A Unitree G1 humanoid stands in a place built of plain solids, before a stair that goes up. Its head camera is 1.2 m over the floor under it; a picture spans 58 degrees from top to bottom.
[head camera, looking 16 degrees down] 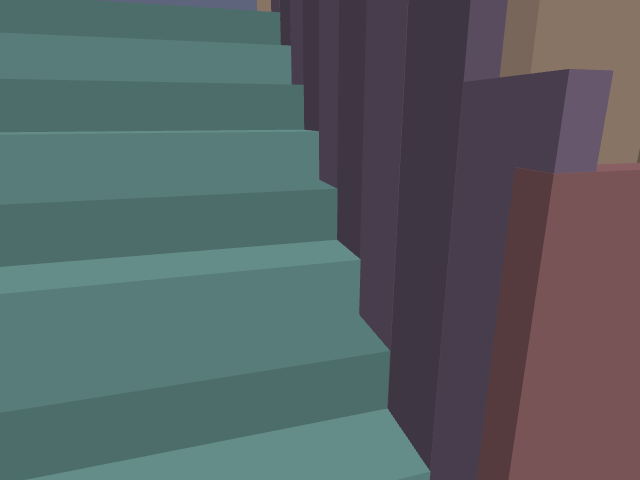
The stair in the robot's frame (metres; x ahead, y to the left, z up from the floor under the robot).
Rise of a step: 0.19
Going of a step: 0.24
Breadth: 1.54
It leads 16 degrees to the left of straight ahead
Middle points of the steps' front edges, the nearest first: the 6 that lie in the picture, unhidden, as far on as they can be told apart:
0.86 0.54 0.57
1.09 0.61 0.76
1.32 0.68 0.95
1.55 0.74 1.14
1.78 0.81 1.33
2.01 0.88 1.52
